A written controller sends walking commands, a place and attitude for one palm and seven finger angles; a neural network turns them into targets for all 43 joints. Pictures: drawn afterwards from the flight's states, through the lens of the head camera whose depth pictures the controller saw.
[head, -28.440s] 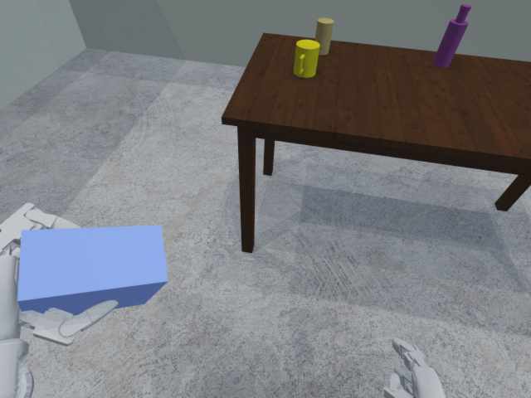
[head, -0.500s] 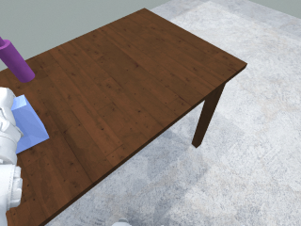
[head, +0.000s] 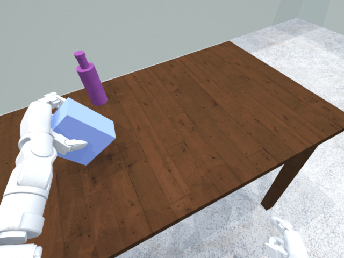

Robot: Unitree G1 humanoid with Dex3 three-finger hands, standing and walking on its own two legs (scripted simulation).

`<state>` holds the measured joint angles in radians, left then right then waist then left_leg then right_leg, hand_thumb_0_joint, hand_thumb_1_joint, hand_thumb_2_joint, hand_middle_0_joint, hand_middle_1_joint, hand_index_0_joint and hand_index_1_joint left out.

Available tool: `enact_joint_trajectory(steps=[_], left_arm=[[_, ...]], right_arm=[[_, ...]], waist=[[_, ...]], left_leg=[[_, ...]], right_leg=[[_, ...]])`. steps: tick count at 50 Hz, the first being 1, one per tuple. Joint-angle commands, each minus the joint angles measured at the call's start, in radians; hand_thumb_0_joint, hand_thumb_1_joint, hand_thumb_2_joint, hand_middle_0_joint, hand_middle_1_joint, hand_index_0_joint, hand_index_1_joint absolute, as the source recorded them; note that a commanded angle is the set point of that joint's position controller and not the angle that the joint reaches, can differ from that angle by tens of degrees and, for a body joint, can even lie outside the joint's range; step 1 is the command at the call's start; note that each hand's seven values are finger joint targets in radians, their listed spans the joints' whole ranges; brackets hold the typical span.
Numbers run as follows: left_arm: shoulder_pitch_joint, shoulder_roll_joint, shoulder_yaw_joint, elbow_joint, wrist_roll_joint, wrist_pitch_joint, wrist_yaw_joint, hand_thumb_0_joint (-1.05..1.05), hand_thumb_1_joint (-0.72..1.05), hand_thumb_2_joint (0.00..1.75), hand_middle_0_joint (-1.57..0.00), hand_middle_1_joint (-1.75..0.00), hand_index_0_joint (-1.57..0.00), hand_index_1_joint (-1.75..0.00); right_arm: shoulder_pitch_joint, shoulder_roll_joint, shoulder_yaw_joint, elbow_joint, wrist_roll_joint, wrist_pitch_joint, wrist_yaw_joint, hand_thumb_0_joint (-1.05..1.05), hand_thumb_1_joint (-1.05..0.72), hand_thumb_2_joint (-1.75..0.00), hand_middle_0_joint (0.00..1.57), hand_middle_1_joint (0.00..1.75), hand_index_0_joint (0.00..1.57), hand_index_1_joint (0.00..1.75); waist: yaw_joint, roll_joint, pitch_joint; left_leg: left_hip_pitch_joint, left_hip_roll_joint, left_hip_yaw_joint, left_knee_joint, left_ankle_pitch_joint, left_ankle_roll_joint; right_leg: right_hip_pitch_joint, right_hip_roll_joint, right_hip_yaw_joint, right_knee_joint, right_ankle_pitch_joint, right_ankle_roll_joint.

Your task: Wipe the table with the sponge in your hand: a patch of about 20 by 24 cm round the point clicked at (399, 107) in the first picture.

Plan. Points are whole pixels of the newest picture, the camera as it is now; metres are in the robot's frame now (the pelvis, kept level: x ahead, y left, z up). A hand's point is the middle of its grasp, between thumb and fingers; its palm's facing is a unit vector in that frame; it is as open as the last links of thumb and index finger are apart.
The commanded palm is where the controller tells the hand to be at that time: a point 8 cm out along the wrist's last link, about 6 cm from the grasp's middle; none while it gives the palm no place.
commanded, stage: bring the hand home and regain balance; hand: left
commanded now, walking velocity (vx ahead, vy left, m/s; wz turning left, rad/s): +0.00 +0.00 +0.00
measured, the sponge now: (85, 137) +0.38 +0.25 +0.08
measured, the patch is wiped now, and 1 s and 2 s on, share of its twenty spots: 1.00 1.00 1.00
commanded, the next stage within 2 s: come to a stop and stand still in 1.04 s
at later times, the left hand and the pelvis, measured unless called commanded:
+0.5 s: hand (11, 170) +0.22 +0.29 +0.18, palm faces +0.36 -0.85 -0.39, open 10.9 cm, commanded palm +0.17 +0.33 +0.19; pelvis +0.01 +0.05 +0.01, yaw +1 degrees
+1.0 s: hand out of the picture +0.16 +0.32 +0.16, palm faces +0.40 -0.84 -0.37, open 10.8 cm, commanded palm +0.12 +0.35 +0.19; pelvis -0.04 +0.07 +0.02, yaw +1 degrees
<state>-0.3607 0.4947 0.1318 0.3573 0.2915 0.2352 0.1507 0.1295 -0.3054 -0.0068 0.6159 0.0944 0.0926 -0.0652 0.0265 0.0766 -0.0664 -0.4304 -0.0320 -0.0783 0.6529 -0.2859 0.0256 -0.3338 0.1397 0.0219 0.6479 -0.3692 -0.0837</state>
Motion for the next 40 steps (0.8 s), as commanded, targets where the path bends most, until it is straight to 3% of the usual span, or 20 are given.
enact_joint_trajectory(steps=[1,2,3,4,6,7,8,9,11,13,14,15,17,19,21,22,25,28,33,40], left_arm=[[0.163,-0.029,0.093,-0.186,-0.365,-0.181,-0.081,0.00,0.10,1.30,-1.20,-1.60,-1.20,-1.60],[0.231,-0.077,0.065,-0.224,-0.389,-0.198,-0.099,0.00,0.10,1.30,-1.20,-1.60,-1.20,-1.60],[0.277,-0.103,0.058,-0.239,-0.399,-0.217,-0.107,0.00,0.10,1.30,-1.20,-1.60,-1.20,-1.60],[0.244,-0.073,0.067,-0.318,-0.396,-0.239,-0.111,0.00,0.10,1.30,-1.20,-1.60,-1.20,-1.60],[0.159,0.017,0.140,-0.445,-0.384,-0.278,-0.110,0.00,0.10,1.30,-1.20,-1.60,-1.20,-1.60],[0.124,0.058,0.178,-0.503,-0.381,-0.294,-0.104,0.00,0.10,1.30,-1.20,-1.60,-1.20,-1.60],[0.068,0.132,0.231,-0.583,-0.376,-0.309,-0.095,0.00,0.10,1.30,-1.20,-1.60,-1.20,-1.60],[0.090,0.141,0.266,-0.612,-0.377,-0.323,-0.083,0.00,0.10,1.30,-1.20,-1.60,-1.20,-1.60],[0.117,0.181,0.318,-0.806,-0.386,-0.344,-0.060,0.00,0.10,1.30,-1.20,-1.60,-1.20,-1.60],[0.213,0.203,0.348,-1.003,-0.391,-0.340,-0.037,0.00,0.10,1.30,-1.20,-1.60,-1.20,-1.60],[0.323,0.140,0.323,-1.005,-0.391,-0.330,-0.031,0.00,0.10,1.30,-1.20,-1.60,-1.20,-1.60],[0.409,0.107,0.311,-1.034,-0.382,-0.326,-0.028,0.00,0.10,1.30,-1.20,-1.60,-1.20,-1.60],[0.574,0.080,0.316,-1.079,-0.373,-0.336,-0.030,0.00,0.10,1.30,-1.20,-1.60,-1.20,-1.60],[0.699,0.047,0.321,-1.090,-0.377,-0.355,-0.044,0.00,0.10,1.30,-1.20,-1.60,-1.20,-1.60],[0.787,0.021,0.317,-1.036,-0.389,-0.359,-0.044,0.00,0.10,1.30,-1.20,-1.60,-1.20,-1.60],[0.811,0.020,0.315,-1.036,-0.393,-0.361,-0.042,0.00,0.10,1.30,-1.20,-1.60,-1.20,-1.60],[0.884,0.009,0.301,-1.056,-0.389,-0.364,-0.046,0.00,0.10,1.30,-1.20,-1.60,-1.20,-1.60],[0.759,0.047,0.298,-1.036,-0.377,-0.359,-0.041,0.00,0.10,1.30,-1.20,-1.60,-1.20,-1.60],[0.618,0.060,0.267,-1.042,-0.362,-0.365,-0.030,0.00,0.10,1.30,-1.20,-1.60,-1.20,-1.60],[0.688,0.032,0.267,-0.998,-0.335,-0.379,-0.024,0.00,0.10,1.30,-1.20,-1.60,-1.20,-1.60]], right_arm=[[-0.004,-0.051,-0.026,-0.200,-0.013,-0.010,-0.016,0.00,-0.90,-0.90,0.20,0.30,0.20,0.30],[-0.009,-0.049,-0.021,-0.216,-0.017,-0.011,-0.012,0.00,-0.90,-0.90,0.20,0.30,0.20,0.30],[-0.023,-0.054,-0.020,-0.228,-0.022,-0.018,-0.014,0.00,-0.90,-0.90,0.20,0.30,0.20,0.30],[-0.024,-0.058,-0.012,-0.233,-0.026,-0.024,-0.017,0.00,-0.90,-0.90,0.20,0.30,0.20,0.30],[-0.023,-0.073,-0.009,-0.217,-0.036,-0.037,-0.025,0.00,-0.90,-0.90,0.20,0.30,0.20,0.30],[-0.027,-0.071,-0.011,-0.212,-0.036,-0.043,-0.027,0.00,-0.90,-0.90,0.20,0.30,0.20,0.30],[-0.037,-0.079,-0.011,-0.202,-0.038,-0.051,-0.030,0.00,-0.90,-0.90,0.20,0.30,0.20,0.30],[-0.049,-0.070,-0.017,-0.196,-0.038,-0.059,-0.033,0.00,-0.90,-0.90,0.20,0.30,0.20,0.30],[-0.083,-0.069,-0.018,-0.216,-0.047,-0.068,-0.041,0.00,-0.90,-0.90,0.20,0.30,0.20,0.30],[-0.104,-0.067,-0.012,-0.237,-0.057,-0.074,-0.041,0.00,-0.90,-0.90,0.20,0.30,0.20,0.30],[-0.097,-0.031,-0.007,-0.234,-0.065,-0.085,-0.033,0.00,-0.90,-0.90,0.20,0.30,0.20,0.30],[-0.082,-0.025,-0.008,-0.229,-0.072,-0.098,-0.025,0.00,-0.90,-0.90,0.20,0.30,0.20,0.30],[-0.076,-0.029,-0.003,-0.222,-0.077,-0.115,-0.015,0.00,-0.90,-0.90,0.20,0.30,0.20,0.30],[-0.049,-0.042,-0.011,-0.220,-0.073,-0.116,-0.013,0.00,-0.90,-0.90,0.20,0.30,0.20,0.30],[-0.016,-0.048,-0.027,-0.218,-0.052,-0.110,-0.009,0.00,-0.90,-0.90,0.20,0.30,0.20,0.30],[-0.014,-0.046,-0.030,-0.220,-0.049,-0.107,-0.010,0.00,-0.90,-0.90,0.20,0.30,0.20,0.30],[-0.040,-0.051,-0.028,-0.227,-0.055,-0.110,-0.018,0.00,-0.90,-0.90,0.20,0.30,0.20,0.30],[-0.067,-0.059,-0.022,-0.210,-0.059,-0.126,-0.032,0.00,-0.90,-0.90,0.20,0.30,0.20,0.30],[-0.090,-0.058,-0.009,-0.200,-0.072,-0.161,-0.041,0.00,-0.90,-0.90,0.20,0.30,0.20,0.30],[-0.064,-0.042,-0.003,-0.205,-0.082,-0.200,-0.033,0.00,-0.90,-0.90,0.20,0.30,0.20,0.30]], waist=[[-0.038,0.015,-0.191],[-0.035,-0.066,-0.139],[-0.034,-0.076,-0.094],[-0.037,-0.105,-0.069],[-0.045,-0.201,-0.147],[-0.044,-0.226,-0.200],[-0.044,-0.220,-0.217],[-0.043,-0.203,-0.235],[-0.040,-0.063,-0.273],[-0.025,0.137,-0.276],[-0.018,0.144,-0.210],[-0.017,0.155,-0.171],[-0.018,0.162,-0.145],[-0.028,0.028,-0.178],[-0.045,-0.149,-0.229],[-0.053,-0.151,-0.225],[-0.043,-0.046,-0.161],[-0.038,-0.035,-0.116],[-0.034,0.037,0.003],[-0.016,0.056,0.007]], left_leg=[[0.359,0.149,-0.130,-0.121,0.334,0.123],[0.282,0.163,-0.154,-0.157,0.278,0.113],[0.256,0.149,-0.127,-0.157,0.243,0.098],[0.223,0.128,-0.095,-0.131,0.244,0.080],[0.253,0.089,-0.016,-0.051,0.408,0.060],[0.277,0.072,0.029,-0.025,0.461,0.058],[0.283,0.053,0.054,-0.023,0.436,0.057],[0.317,0.044,0.071,-0.040,0.418,0.064],[0.451,0.085,0.012,-0.092,0.550,0.090],[0.511,0.186,-0.138,-0.189,0.648,0.131],[0.469,0.218,-0.171,-0.222,0.672,0.125],[0.460,0.212,-0.141,-0.207,0.705,0.111],[0.351,0.188,-0.133,-0.170,0.628,0.077],[0.288,0.143,-0.094,-0.101,0.614,0.051],[0.230,0.103,-0.019,-0.036,0.471,0.033],[0.229,0.097,-0.011,-0.048,0.405,0.031],[0.278,0.127,-0.058,-0.159,0.456,0.047],[0.278,0.145,-0.106,-0.205,0.400,0.041],[0.161,0.147,-0.172,-0.355,-0.058,0.031],[-0.034,0.155,-0.216,-0.495,-0.365,0.041]], right_leg=[[-0.063,-0.134,-0.008,0.044,0.385,0.182],[-0.052,-0.127,-0.021,-0.023,0.205,0.172],[-0.059,-0.137,-0.028,-0.116,0.190,0.161],[-0.028,-0.156,-0.020,-0.205,0.286,0.151],[0.097,-0.214,0.020,-0.228,0.657,0.135],[0.166,-0.241,0.033,-0.207,0.883,0.151],[0.202,-0.261,0.042,-0.186,1.015,0.179],[0.214,-0.262,0.033,-0.151,1.062,0.188],[0.145,-0.226,0.000,-0.057,0.865,0.165],[0.042,-0.160,-0.006,0.050,0.307,0.138],[-0.002,-0.150,-0.010,0.035,0.025,0.117],[-0.020,-0.158,-0.015,-0.061,-0.036,0.102],[0.087,-0.178,-0.018,-0.259,0.119,0.088],[0.211,-0.206,0.001,-0.307,0.477,0.068],[0.296,-0.294,0.060,-0.270,0.748,0.071],[0.272,-0.316,0.061,-0.251,0.745,0.065],[0.145,-0.239,0.007,-0.222,0.505,0.097],[0.103,-0.219,0.016,-0.254,0.359,0.093],[0.076,-0.193,0.027,-0.305,0.083,0.082],[0.240,-0.141,-0.003,-0.222,0.097,0.100]])
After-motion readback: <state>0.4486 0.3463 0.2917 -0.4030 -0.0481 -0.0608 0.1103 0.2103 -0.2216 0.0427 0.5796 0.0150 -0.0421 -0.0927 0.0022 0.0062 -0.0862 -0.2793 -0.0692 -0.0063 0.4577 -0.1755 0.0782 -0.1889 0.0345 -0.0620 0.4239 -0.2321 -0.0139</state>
